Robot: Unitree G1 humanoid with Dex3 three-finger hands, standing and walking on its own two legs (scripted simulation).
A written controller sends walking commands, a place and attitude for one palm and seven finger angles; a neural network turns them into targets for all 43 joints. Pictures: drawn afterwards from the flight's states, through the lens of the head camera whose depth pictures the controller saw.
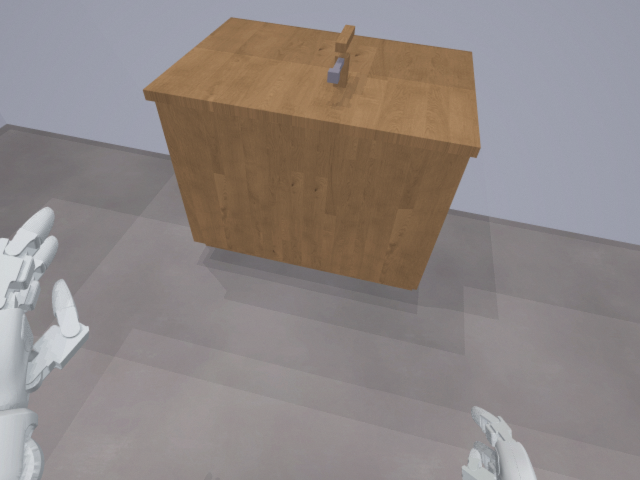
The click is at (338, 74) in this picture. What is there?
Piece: tap's lever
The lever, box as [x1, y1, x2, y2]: [327, 68, 339, 83]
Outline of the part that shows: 329,68 327,81 337,83 339,79 339,69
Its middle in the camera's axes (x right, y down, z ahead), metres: +0.03 -0.42 +0.99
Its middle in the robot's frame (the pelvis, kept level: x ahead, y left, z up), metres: +1.03 +0.03 +0.04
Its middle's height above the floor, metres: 0.81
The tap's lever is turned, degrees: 0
